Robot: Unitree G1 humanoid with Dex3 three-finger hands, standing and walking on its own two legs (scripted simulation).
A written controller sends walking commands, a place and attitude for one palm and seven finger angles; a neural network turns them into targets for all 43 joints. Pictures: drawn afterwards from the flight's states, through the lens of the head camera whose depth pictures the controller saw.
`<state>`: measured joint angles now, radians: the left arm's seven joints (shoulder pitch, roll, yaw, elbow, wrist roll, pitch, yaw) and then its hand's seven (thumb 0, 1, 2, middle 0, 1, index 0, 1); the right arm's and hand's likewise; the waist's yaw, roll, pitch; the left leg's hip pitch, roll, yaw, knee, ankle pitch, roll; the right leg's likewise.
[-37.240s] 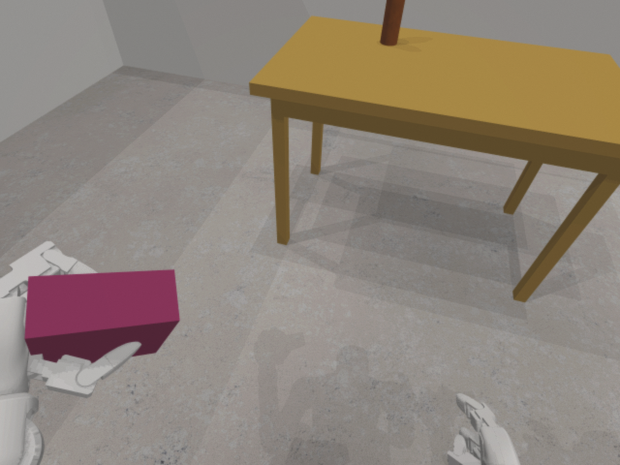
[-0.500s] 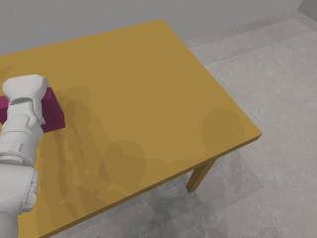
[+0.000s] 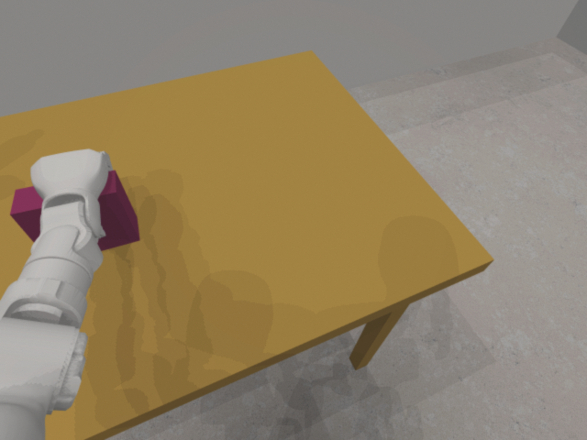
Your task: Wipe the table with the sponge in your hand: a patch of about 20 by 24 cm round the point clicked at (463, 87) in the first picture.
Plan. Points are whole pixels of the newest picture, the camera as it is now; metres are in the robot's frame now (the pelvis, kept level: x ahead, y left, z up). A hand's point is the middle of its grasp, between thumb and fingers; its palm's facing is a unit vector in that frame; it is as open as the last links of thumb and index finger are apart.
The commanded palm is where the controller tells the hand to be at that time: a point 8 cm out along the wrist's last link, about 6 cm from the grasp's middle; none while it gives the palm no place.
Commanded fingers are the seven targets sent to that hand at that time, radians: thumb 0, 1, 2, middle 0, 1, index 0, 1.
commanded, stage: wipe back along the middle lane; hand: left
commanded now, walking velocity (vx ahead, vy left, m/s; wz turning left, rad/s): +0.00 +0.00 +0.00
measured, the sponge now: (87, 225) +0.41 +0.34 +0.02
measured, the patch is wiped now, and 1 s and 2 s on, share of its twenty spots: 0.45 0.50 0.75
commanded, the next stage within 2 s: slide across to the third lane in 1.48 s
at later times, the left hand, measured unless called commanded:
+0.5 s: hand (99, 223) +0.38 +0.29 +0.06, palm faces -0.02 +0.03 -1.00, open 9.3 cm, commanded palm +0.34 +0.25 +0.08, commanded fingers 0.00 0.10 1.30 -1.20 -1.60 -1.20 -1.60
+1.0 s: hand (110, 246) +0.35 +0.27 +0.06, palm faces +0.00 +0.01 -1.00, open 9.3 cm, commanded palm +0.30 +0.23 +0.08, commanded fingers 0.00 0.10 1.30 -1.20 -1.60 -1.20 -1.60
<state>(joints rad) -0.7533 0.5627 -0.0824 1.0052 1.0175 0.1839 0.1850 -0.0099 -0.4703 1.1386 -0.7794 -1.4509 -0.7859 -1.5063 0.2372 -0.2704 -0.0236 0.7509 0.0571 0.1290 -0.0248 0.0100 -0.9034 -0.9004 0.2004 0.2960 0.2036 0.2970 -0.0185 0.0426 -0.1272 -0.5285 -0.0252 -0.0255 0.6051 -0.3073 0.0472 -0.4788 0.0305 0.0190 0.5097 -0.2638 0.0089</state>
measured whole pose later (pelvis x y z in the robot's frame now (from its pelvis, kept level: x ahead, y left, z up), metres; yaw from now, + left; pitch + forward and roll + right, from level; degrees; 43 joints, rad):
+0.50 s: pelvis +0.00 +0.01 +0.00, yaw +1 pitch +9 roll -2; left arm -0.57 0.41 -0.19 0.75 0.99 0.36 0.21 0.00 -0.42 1.11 -0.74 -1.48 -0.75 -1.53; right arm 0.16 -0.25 0.00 0.71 0.07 0.16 -0.01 0.01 -0.90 -0.90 0.20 0.30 0.20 0.30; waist 0.04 0.06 -0.14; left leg -0.44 -0.05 -0.02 0.58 -0.30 0.06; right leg -0.40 0.01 0.02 0.51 -0.27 0.01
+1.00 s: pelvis +0.01 -0.01 +0.01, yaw +0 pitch +7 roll -1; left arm -0.33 0.40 -0.19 0.45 0.98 0.44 0.17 0.02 -0.41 1.10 -0.73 -1.49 -0.75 -1.53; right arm 0.11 -0.28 0.02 0.67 0.09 0.16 -0.02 0.01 -0.90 -0.90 0.20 0.30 0.20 0.30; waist 0.05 0.07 -0.13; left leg -0.35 -0.03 -0.03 0.54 -0.31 0.04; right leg -0.32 0.02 0.02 0.50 -0.29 0.00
